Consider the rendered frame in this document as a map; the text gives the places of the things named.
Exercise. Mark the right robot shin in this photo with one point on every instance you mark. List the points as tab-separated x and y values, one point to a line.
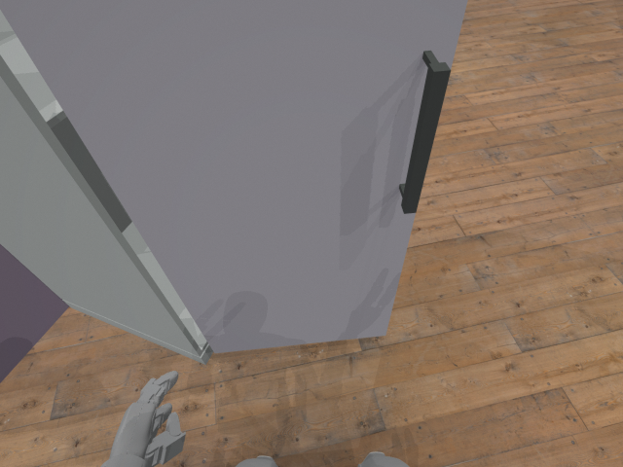
374	453

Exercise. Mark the handle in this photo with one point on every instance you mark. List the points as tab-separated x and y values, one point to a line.
435	86

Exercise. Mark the left robot hand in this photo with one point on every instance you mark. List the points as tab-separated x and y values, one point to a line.
141	421

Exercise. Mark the fridge door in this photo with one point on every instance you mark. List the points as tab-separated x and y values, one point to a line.
257	146

